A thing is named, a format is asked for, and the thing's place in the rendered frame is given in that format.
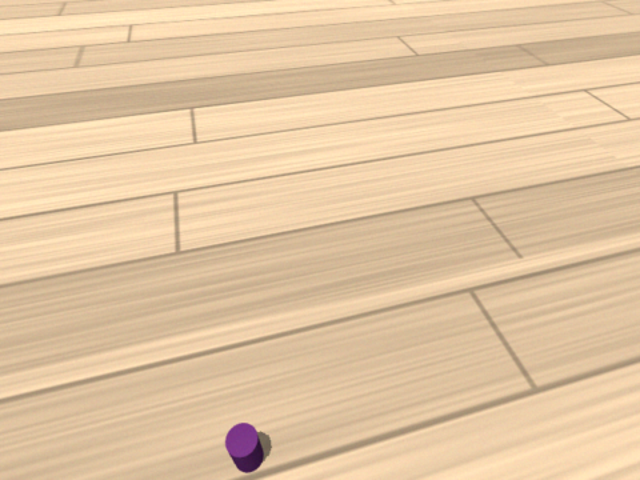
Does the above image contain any can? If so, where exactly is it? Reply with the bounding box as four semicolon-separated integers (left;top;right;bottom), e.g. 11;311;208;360
225;423;264;473

